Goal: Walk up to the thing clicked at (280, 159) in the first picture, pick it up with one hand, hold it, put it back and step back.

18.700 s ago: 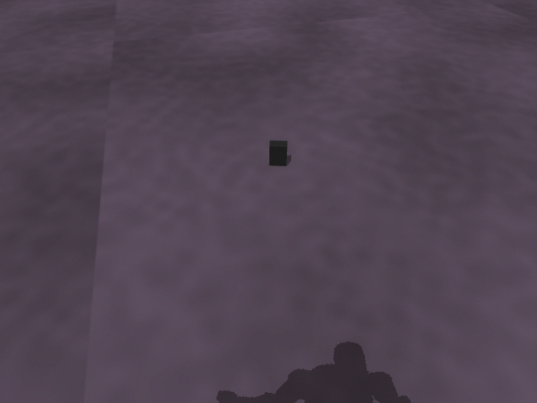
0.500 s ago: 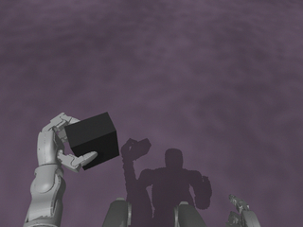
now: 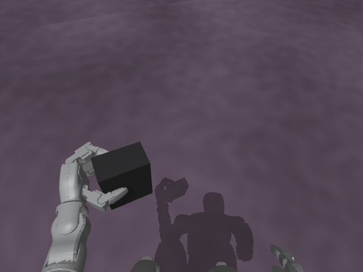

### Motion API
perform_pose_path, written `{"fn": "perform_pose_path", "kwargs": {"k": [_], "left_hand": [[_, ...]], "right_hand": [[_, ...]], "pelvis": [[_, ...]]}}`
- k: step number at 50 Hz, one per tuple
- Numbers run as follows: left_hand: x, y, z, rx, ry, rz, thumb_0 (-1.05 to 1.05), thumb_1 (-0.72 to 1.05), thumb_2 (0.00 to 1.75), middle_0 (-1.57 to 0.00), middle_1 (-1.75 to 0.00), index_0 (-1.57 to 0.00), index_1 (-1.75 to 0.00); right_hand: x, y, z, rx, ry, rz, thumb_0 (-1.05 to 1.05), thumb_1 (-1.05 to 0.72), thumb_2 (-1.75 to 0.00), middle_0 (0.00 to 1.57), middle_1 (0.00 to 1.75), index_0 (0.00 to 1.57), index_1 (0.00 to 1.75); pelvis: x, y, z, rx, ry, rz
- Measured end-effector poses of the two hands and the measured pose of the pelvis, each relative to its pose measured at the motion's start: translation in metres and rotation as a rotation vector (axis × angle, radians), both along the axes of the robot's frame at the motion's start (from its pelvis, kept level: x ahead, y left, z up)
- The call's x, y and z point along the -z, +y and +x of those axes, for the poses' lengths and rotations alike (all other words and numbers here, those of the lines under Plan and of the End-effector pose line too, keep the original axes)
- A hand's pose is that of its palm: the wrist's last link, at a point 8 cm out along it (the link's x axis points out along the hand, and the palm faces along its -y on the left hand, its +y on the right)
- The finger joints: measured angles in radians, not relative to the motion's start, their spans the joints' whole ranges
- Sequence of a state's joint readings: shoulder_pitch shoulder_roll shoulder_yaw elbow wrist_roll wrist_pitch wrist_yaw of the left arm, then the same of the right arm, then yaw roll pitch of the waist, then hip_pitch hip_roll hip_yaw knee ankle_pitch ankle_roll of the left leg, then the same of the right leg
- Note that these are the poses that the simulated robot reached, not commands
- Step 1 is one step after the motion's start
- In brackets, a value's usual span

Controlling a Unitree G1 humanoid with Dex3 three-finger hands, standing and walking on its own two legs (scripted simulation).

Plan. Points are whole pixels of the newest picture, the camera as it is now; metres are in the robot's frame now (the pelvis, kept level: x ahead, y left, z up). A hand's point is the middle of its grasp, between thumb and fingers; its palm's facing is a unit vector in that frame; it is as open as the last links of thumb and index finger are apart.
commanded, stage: lift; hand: left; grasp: from the side
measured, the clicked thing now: (125, 177) +0.33 +0.14 +0.01
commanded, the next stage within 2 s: hold in 0.34 s
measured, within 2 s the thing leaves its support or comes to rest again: neither
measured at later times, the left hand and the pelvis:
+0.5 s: hand (107, 165) +0.34 +0.17 +0.06, palm faces +0.21 -0.98 -0.02, open 10.0 cm; pelvis +0.01 -0.01 +0.02, yaw +0 degrees
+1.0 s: hand (106, 163) +0.33 +0.17 +0.08, palm faces +0.21 -0.98 -0.02, open 9.9 cm; pelvis +0.01 -0.01 +0.03, yaw +0 degrees
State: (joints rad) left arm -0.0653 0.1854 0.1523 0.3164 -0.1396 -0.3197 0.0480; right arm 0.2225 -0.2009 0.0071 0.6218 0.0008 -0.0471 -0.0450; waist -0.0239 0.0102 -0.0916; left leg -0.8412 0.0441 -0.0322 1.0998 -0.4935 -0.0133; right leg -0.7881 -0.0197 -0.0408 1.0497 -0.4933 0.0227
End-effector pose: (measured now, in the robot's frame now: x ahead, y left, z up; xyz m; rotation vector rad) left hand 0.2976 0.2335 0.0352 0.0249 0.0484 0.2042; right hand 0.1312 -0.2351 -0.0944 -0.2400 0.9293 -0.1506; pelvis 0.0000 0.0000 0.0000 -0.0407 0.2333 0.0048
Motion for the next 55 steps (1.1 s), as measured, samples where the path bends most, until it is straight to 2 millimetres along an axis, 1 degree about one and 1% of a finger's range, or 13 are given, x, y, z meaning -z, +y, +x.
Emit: {"fn": "perform_pose_path", "kwargs": {"k": [8,16,28,40,49,55], "left_hand": [[-0.011,-0.003,0.005,-0.008,-0.011,-0.003,-0.01,-0.61,1.07,-0.88,-1.19,-0.90,-1.18],[-0.018,-0.009,0.009,-0.004,-0.007,-0.008,-0.01,-0.60,1.06,-0.88,-1.19,-0.89,-1.18],[-0.027,-0.011,0.009,-0.005,-0.018,-0.001,-0.01,-0.60,1.06,-0.88,-1.19,-0.89,-1.18],[-0.036,-0.015,0.009,-0.004,-0.024,-0.009,-0.01,-0.59,1.05,-0.88,-1.18,-0.90,-1.17],[-0.042,-0.015,0.004,-0.005,-0.024,-0.003,-0.01,-0.59,1.04,-0.88,-1.18,-0.90,-1.17],[-0.046,-0.017,0.003,-0.004,-0.027,-0.005,-0.01,-0.59,1.04,-0.88,-1.18,-0.90,-1.17]], "right_hand": [[-0.008,-0.003,0.005,-0.003,0.001,-0.001,0.01,-0.93,-0.90,0.20,0.30,0.20,0.30],[-0.015,-0.006,0.004,0.003,0.012,0.002,0.01,-0.93,-0.90,0.20,0.30,0.20,0.30],[-0.019,-0.008,0.001,0.009,0.026,0.012,0.01,-0.93,-0.90,0.20,0.30,0.20,0.30],[-0.026,-0.009,0.004,0.009,0.012,0.016,0.01,-0.94,-0.91,0.20,0.30,0.20,0.30],[-0.031,-0.008,0.006,0.004,0.001,0.020,0.01,-0.94,-0.91,0.20,0.30,0.20,0.30],[-0.034,-0.006,0.007,0.002,-0.012,0.022,0.01,-0.94,-0.91,0.20,0.30,0.20,0.30]], "pelvis": [[-0.009,-0.003,0.005,-0.002,-0.025,0.003],[-0.016,-0.004,0.008,-0.001,-0.045,0.006],[-0.023,-0.006,0.009,0.001,-0.068,0.012],[-0.029,-0.007,0.010,0.002,-0.093,0.014],[-0.033,-0.007,0.010,0.001,-0.110,0.015],[-0.035,-0.006,0.008,0.001,-0.121,0.015]]}}
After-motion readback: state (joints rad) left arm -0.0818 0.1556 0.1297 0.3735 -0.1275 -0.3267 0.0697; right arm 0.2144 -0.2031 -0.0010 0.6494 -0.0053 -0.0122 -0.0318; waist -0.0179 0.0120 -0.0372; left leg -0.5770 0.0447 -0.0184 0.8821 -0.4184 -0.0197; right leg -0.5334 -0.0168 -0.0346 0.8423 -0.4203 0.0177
